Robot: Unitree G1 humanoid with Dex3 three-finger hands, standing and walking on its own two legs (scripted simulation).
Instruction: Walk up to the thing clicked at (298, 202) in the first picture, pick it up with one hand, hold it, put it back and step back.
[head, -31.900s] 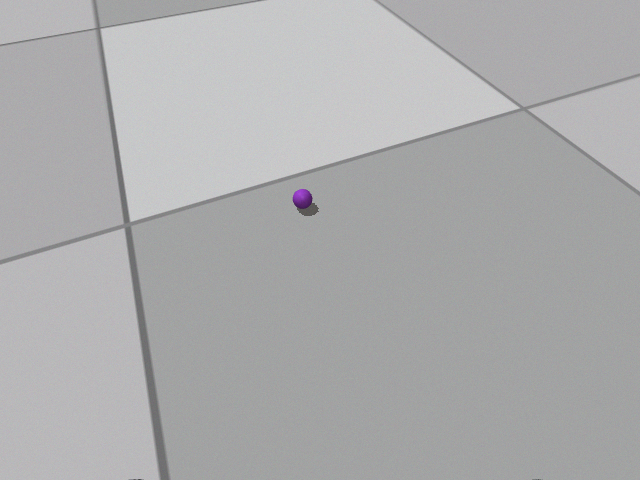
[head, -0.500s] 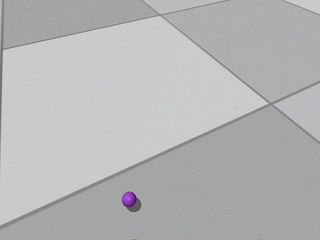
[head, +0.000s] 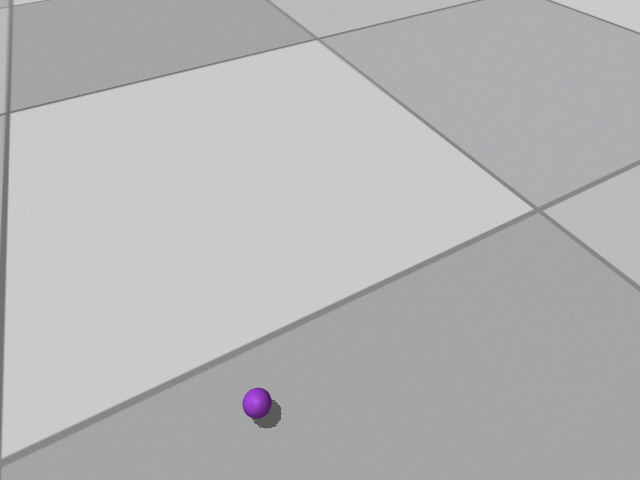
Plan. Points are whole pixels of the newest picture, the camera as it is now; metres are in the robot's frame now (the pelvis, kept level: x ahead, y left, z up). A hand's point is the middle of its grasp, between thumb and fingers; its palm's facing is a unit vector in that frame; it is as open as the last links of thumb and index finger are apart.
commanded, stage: stand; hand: left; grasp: from above
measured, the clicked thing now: (257, 402) +0.43 +0.23 -0.74
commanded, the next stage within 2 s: step back in 1.46 s
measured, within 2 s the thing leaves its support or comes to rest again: neither
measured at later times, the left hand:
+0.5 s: hand out of the picture +0.09 +0.24 -0.16, palm faces +0.01 -0.95 -0.33, open 7.4 cm
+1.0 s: hand out of the picture +0.10 +0.24 -0.15, palm faces +0.00 -0.94 -0.34, open 7.4 cm
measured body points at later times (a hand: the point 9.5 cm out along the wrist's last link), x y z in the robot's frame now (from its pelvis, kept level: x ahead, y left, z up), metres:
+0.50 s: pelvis +0.02 +0.00 +0.00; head +0.02 -0.01 +0.45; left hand +0.09 +0.29 -0.14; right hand +0.08 -0.29 -0.14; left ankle +0.03 +0.13 -0.74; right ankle +0.01 -0.13 -0.74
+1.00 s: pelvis +0.02 -0.01 +0.00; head +0.03 -0.01 +0.45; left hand +0.10 +0.29 -0.13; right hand +0.09 -0.30 -0.13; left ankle +0.03 +0.13 -0.74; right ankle +0.01 -0.13 -0.74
